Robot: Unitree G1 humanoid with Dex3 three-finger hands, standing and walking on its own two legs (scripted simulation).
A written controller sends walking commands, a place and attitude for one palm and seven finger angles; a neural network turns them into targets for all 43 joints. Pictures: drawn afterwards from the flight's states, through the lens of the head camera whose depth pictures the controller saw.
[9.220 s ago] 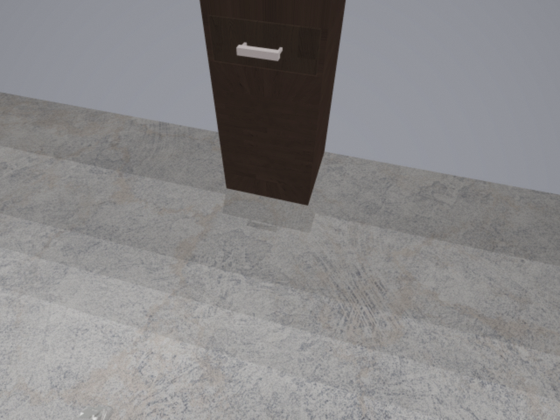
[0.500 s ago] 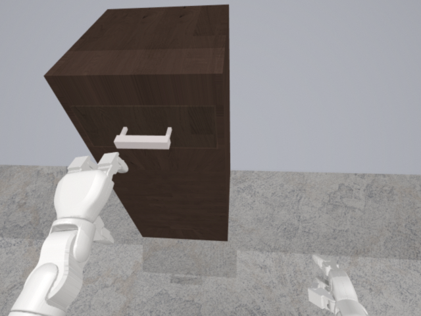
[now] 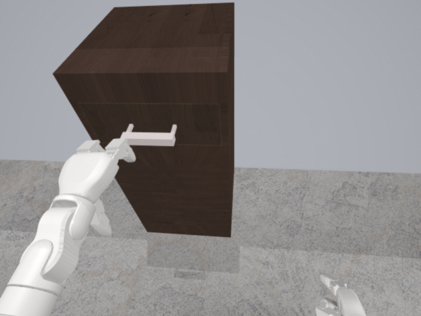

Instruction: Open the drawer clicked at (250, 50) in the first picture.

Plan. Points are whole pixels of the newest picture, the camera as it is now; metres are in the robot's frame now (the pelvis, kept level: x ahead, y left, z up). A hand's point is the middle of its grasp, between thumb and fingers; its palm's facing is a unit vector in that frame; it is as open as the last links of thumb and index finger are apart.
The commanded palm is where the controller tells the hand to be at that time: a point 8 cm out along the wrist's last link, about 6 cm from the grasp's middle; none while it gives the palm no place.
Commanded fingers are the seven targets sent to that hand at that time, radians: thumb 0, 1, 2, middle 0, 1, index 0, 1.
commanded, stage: raise the hand with hooked fingers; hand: left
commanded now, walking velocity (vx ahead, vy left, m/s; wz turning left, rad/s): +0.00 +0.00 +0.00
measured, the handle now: (150, 133) +0.56 +0.25 -0.01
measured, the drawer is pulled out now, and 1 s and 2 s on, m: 0.00 0.00 0.00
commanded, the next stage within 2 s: move the hooked fingers above the handle in 0.12 s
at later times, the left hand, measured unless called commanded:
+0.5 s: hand (117, 174) +0.34 +0.23 +0.09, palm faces +0.04 -0.08 -1.00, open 13.8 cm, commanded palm +0.32 +0.24 +0.15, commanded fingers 0.00 -0.50 0.30 -0.30 -1.20 -0.30 -1.20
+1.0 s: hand (127, 152) +0.42 +0.24 +0.07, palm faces +0.00 -0.06 -1.00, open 13.8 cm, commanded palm +0.39 +0.25 +0.13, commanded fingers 0.00 -0.50 0.30 -0.30 -1.20 -0.30 -1.20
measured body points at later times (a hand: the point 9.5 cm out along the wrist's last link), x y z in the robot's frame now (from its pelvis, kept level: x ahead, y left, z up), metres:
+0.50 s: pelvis +0.00 -0.01 +0.00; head +0.02 -0.04 +0.45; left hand +0.33 +0.23 +0.14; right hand +0.19 -0.24 -0.12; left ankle +0.06 +0.12 -0.73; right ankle -0.05 -0.11 -0.73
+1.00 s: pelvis +0.02 -0.01 -0.01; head +0.06 -0.03 +0.44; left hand +0.41 +0.24 +0.12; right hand +0.12 -0.27 -0.14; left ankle +0.06 +0.12 -0.73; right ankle -0.05 -0.11 -0.73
